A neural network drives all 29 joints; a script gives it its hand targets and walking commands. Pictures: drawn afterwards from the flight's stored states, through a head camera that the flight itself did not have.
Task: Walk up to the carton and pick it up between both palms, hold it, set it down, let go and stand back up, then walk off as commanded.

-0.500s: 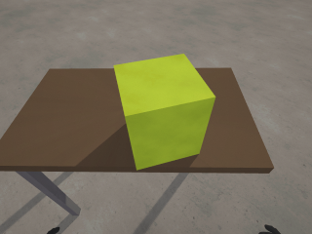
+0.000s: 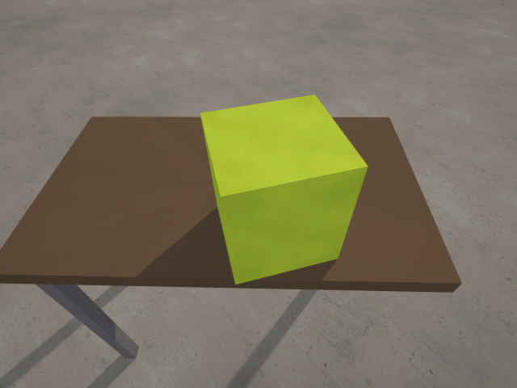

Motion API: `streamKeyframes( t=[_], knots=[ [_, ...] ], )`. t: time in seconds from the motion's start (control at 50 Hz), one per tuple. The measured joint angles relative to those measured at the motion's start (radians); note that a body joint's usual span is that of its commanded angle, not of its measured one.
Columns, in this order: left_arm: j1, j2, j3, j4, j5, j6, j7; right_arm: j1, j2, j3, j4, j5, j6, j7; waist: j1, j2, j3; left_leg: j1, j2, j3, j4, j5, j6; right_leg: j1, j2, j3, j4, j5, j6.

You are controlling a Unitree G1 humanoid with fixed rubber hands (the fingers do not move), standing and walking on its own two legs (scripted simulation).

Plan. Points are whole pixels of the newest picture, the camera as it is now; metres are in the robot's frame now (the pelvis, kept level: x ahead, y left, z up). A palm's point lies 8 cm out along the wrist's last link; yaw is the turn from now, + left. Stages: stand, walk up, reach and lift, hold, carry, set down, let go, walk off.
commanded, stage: walk up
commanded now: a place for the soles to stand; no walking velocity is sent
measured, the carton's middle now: (274, 191) +0.45 +0.00 +0.05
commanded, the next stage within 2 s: reach and lift in 1.02 s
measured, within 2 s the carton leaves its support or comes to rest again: neither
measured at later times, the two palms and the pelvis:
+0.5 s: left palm out of the picture +0.09 +0.32 -0.11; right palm out of the picture +0.12 -0.30 -0.12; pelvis +0.02 +0.00 +0.00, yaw +1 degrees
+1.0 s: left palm out of the picture +0.08 +0.33 -0.11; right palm out of the picture +0.14 -0.30 -0.12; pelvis +0.03 +0.01 -0.01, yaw +2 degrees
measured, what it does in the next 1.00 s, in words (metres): stands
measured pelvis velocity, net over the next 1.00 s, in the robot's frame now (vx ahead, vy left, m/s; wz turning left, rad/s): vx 0.03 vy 0.01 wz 0.03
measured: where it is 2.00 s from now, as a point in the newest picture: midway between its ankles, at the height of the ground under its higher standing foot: outside the picture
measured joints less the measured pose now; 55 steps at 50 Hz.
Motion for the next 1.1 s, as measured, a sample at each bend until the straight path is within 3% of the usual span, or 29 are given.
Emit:
streamKeyframes(
  t=[0.56,1.04,1.06,1.1],
  knots=[
    [0.028,0.013,0.020,-0.043,-0.002,0.000,0.024,0.027,-0.018,-0.018,-0.057,-0.005,0.022,0.009,-0.004,0.008,0.000,0.002,-0.024,-0.013,0.081,-0.078,0.012,0.013,-0.025,-0.015,0.075,-0.084,0.010],
    [0.047,0.022,0.023,-0.051,0.001,0.009,0.022,0.014,-0.018,-0.019,-0.089,-0.004,0.030,0.011,0.014,-0.004,0.015,0.005,-0.031,-0.015,0.098,-0.091,0.017,0.018,-0.031,-0.019,0.096,-0.099,0.012],
    [0.053,0.022,0.026,-0.071,0.001,0.033,0.023,0.009,-0.015,-0.028,-0.076,-0.017,0.015,0.015,0.014,-0.006,0.006,-0.005,-0.031,-0.014,0.103,-0.093,0.014,0.004,-0.032,-0.017,0.107,-0.104,0.007],
    [0.048,0.019,0.047,-0.193,0.001,0.182,0.037,-0.053,0.005,-0.089,0.003,-0.078,-0.058,0.035,0.021,-0.009,0.001,-0.065,-0.019,0.001,0.160,-0.113,-0.001,-0.068,-0.023,0.000,0.175,-0.126,-0.015]
  ],
)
